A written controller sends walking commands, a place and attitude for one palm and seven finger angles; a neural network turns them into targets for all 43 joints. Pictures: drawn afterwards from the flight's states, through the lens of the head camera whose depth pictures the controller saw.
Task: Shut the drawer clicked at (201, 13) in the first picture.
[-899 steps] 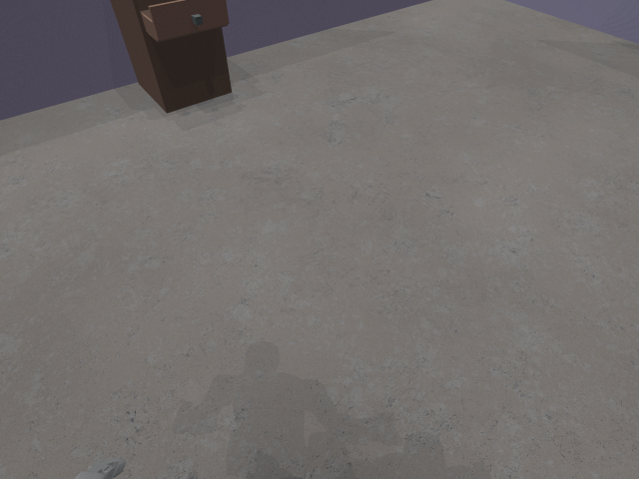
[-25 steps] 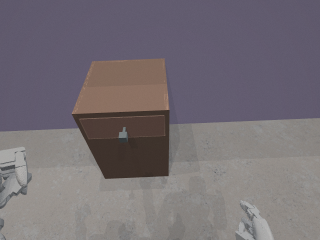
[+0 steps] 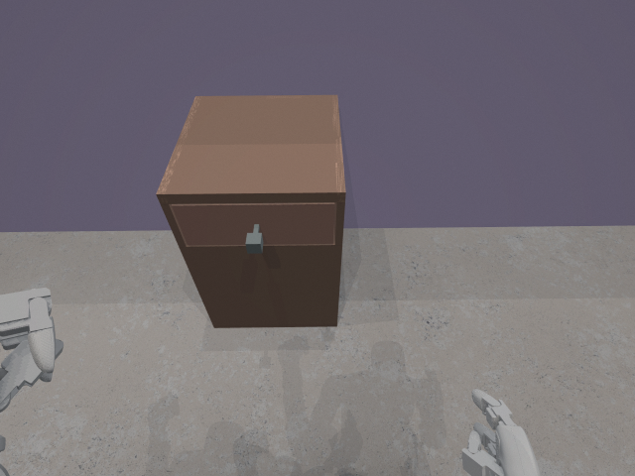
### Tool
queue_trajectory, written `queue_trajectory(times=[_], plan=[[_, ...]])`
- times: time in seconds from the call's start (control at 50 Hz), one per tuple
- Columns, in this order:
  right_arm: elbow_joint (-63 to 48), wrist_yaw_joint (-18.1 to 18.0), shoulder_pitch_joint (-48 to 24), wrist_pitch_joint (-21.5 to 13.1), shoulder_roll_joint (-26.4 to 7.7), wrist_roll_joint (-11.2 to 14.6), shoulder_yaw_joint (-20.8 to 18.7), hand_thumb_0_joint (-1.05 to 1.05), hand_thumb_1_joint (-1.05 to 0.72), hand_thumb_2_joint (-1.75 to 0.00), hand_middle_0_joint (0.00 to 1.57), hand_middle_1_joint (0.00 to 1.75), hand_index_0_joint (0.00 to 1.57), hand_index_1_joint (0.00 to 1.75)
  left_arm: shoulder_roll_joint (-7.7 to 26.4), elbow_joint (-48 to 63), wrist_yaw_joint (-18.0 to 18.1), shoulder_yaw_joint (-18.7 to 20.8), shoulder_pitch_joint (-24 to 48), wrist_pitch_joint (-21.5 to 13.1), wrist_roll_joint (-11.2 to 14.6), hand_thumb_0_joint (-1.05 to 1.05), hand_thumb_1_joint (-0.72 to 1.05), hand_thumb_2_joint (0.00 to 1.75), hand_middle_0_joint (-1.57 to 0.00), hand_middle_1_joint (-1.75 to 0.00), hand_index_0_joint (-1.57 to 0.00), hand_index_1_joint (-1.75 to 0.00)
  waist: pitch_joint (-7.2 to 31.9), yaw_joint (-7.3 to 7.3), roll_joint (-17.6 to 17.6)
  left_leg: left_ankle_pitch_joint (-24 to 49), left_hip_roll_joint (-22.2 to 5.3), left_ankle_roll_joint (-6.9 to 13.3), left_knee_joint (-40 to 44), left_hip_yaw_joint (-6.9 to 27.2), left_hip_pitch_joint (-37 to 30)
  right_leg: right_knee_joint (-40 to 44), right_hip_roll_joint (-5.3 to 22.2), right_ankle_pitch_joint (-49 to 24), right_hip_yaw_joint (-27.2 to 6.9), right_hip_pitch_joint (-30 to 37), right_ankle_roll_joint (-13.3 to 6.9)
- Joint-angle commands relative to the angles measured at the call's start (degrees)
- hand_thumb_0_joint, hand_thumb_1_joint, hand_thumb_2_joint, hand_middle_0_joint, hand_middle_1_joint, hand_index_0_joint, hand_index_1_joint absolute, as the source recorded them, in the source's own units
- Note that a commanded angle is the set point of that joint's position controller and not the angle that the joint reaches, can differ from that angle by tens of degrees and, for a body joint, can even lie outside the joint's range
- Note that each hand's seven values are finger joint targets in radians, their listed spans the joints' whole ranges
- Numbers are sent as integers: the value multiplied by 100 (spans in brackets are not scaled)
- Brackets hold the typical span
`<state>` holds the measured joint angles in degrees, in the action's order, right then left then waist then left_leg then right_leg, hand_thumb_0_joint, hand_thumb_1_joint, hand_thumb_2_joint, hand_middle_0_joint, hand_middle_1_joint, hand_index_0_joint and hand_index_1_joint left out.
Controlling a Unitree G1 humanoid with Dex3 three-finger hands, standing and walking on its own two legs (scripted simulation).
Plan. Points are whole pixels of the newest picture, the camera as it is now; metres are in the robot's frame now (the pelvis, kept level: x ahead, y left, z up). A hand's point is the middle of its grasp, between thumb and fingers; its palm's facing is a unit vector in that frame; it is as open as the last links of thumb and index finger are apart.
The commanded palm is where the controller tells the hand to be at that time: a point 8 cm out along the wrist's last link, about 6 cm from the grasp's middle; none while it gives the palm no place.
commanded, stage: step back with the hand held close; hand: left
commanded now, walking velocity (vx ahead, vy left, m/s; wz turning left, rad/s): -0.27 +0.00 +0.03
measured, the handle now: (255, 237) +0.67 +0.21 -0.23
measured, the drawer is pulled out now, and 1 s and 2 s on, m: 0.00 0.00 0.00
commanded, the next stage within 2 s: stop stepping back and stand still in 1.26 s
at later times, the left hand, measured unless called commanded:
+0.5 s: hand (44, 371) +0.17 +0.24 +0.17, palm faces +0.39 -0.76 -0.52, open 3.2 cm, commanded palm +0.09 +0.28 +0.19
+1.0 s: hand (5, 453) +0.11 +0.23 +0.18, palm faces +0.41 -0.78 -0.48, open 3.2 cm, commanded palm +0.03 +0.28 +0.19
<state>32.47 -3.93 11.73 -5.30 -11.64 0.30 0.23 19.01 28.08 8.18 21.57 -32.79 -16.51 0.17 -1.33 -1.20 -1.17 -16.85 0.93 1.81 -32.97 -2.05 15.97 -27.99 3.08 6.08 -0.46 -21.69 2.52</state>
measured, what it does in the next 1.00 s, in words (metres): shifts its weight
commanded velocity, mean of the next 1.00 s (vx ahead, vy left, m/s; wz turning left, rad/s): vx -0.39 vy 0.00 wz -0.01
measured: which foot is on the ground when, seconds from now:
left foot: down 0.00-1.00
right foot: down 0.00-1.00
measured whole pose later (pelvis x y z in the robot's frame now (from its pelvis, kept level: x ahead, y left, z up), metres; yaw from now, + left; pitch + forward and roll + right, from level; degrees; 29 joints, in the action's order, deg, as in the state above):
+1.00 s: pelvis -0.08 -0.01 -0.01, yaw +4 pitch +2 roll -2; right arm 35.8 -3.0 9.7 -6.7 -11.5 -0.9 -1.9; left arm 22.1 33.9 7.3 24.5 -32.2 -21.3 -0.1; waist -3.1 1.0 0.3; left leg -12.1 0.0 0.3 -37.3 1.9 28.8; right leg -34.3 -3.4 11.6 -5.4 -24.4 1.6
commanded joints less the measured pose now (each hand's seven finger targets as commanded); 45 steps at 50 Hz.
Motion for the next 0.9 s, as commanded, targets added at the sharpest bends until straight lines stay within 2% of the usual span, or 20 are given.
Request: queue_trajectory(times=[0.0,0.1,0.14,0.2,0.26,0.32,0.38,0.42,0.46,0.5,0.56,0.62,0.66,0.7,0.74,0.76,0.78,0.8,0.84,0.88], plan=[[-870,-91,-377,-318,-740,-52,-340,0,-90,-90,20,30,20,30,1071,1273,128,685,257,-377,54,0,90,90,-140,-160,-140,-160,347,147,130,-1177,-279,143,1044,434,1359,673,156,1178,-633,1122,-284],[-949,-101,-441,-350,-772,-1,-371,0,-90,-90,20,30,20,30,1098,1307,168,811,93,-436,4,0,90,90,-140,-160,-140,-160,404,113,-424,-1441,-586,310,1603,698,2367,-297,-176,285,-275,2082,-137],[-958,-91,-457,-384,-775,13,-399,0,-90,-90,20,30,20,30,1135,1299,163,904,26,-481,-28,0,90,90,-140,-160,-140,-160,454,90,-385,-1533,-631,391,1554,736,2736,-623,-221,-240,-337,2411,-113],[-930,-62,-382,-382,-776,-7,-431,0,-90,-90,20,30,20,30,1109,1427,119,877,93,-497,-17,0,90,90,-140,-160,-140,-160,484,132,-29,-1393,-441,297,1115,611,2622,-451,-47,-456,-610,2159,-211],[-840,-12,-320,-360,-775,-36,-462,0,-90,-90,20,30,20,30,1160,1488,113,880,92,-509,8,0,90,90,-140,-160,-140,-160,585,153,351,-1145,-212,187,568,476,1944,202,225,111,-968,1382,-353],[-785,-7,-353,-297,-741,-49,-474,0,-90,-90,20,30,20,30,1178,1509,134,897,-28,-540,36,0,90,90,-140,-160,-140,-160,679,181,304,-941,-224,150,622,491,1571,374,209,485,-860,1050,-359],[-833,-30,-404,-269,-796,-31,-488,0,-90,-90,20,30,20,30,1191,1578,145,976,-104,-573,3,0,90,90,-140,-160,-140,-160,714,181,-209,-1179,-516,305,1238,723,2264,-383,-153,198,-454,1681,-176],[-902,-78,-511,-317,-805,-9,-469,0,-90,-90,20,30,20,30,1158,1646,143,1044,-79,-584,-52,0,90,90,-140,-160,-140,-160,701,137,-770,-1483,-970,513,1745,1055,3200,-1492,-446,-500,-192,2525,-66],[-920,-94,-486,-370,-800,-5,-506,0,-90,-90,20,30,20,30,1199,1665,127,1137,-50,-586,-89,0,90,90,-140,-160,-140,-160,745,115,-643,-1264,-1057,568,1500,1054,3389,-1802,-496,-954,-280,2702,-66],[-891,-89,-419,-413,-793,-23,-521,0,-90,-90,20,30,20,30,1250,1701,85,1205,-4,-595,-74,0,90,90,-140,-160,-140,-160,763,139,-247,-1324,-833,479,1101,922,3245,-1524,-345,-1118,-598,2498,-163],[-727,-34,-304,-389,-742,-105,-507,0,-90,-90,20,30,20,30,1205,1643,25,1041,95,-623,-25,0,90,90,-140,-160,-140,-160,690,243,263,-901,-236,178,270,479,2128,-410,204,-1251,-1264,1212,-409],[-661,20,-284,-294,-689,-112,-535,0,-90,-90,20,30,20,30,1262,1660,34,1031,37,-627,32,0,90,90,-140,-160,-140,-160,849,265,692,-915,-63,62,-126,419,1287,488,494,269,-1505,410,-588],[-678,30,-312,-221,-683,-102,-534,0,-90,-90,20,30,20,30,1281,1690,69,1040,-96,-665,65,0,90,90,-140,-160,-140,-160,858,284,549,-1013,-79,70,71,472,1003,668,378,1114,-1256,72,-529],[-771,-13,-386,-210,-755,-84,-518,0,-90,-90,20,30,20,30,1277,1807,84,1071,-137,-710,56,0,90,90,-140,-160,-140,-160,765,301,-139,-1366,-411,238,952,838,1607,30,-114,1081,-753,567,-293],[-859,-84,-498,-307,-827,-32,-518,0,-90,-90,20,30,20,30,1190,1750,94,1179,-232,-743,-51,0,90,90,-140,-160,-140,-160,799,232,-1041,-2230,-1195,610,1969,1422,3183,-1698,-695,282,-210,2079,-49],[-905,-106,-508,-363,-817,-27,-523,0,-90,-90,20,30,20,30,1187,1842,88,1205,-179,-738,-94,0,90,90,-140,-160,-140,-160,846,180,-1173,-2077,-1417,708,2030,1560,3491,-2197,-801,-91,-146,2428,-17],[-899,-119,-495,-414,-795,-50,-544,0,-90,-90,20,30,20,30,1246,1811,80,1260,-119,-718,-96,0,90,90,-140,-160,-140,-160,817,168,-925,-1681,-1452,742,1797,1468,3453,-2276,-773,14,-260,2407,-38],[-899,-120,-509,-469,-776,-38,-565,0,-90,-90,20,30,20,30,1247,1778,60,1265,-65,-699,-87,0,90,90,-140,-160,-140,-160,764,156,-713,-1699,-1421,723,1627,1403,3469,-2171,-767,391,-366,2375,-50],[-714,-97,-406,-558,-779,-104,-526,0,-90,-90,20,30,20,30,1122,1641,-10,1105,-169,-730,-20,0,90,90,-140,-160,-140,-160,512,171,-298,-669,-1000,490,933,1068,2542,-1093,-530,-179,-692,1521,-233],[-527,-23,-364,-543,-734,-181,-464,0,-90,-90,20,30,20,30,1264,1689,-25,990,33,-801,48,0,90,90,-140,-160,-140,-160,722,289,73,399,-389,76,48,502,1216,-125,220,-1392,-1485,426,-531]])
